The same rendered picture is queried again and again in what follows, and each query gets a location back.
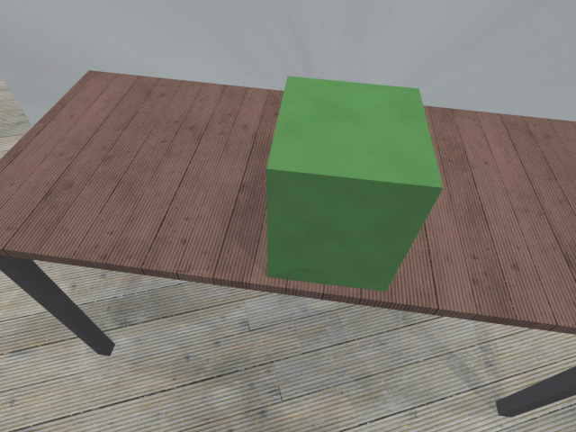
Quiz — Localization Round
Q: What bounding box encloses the table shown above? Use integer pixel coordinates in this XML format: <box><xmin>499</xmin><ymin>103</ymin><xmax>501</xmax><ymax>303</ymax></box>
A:
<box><xmin>0</xmin><ymin>70</ymin><xmax>576</xmax><ymax>418</ymax></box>

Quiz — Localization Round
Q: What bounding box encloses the carton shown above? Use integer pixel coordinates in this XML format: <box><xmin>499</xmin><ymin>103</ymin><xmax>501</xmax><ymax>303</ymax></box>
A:
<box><xmin>266</xmin><ymin>76</ymin><xmax>443</xmax><ymax>292</ymax></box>

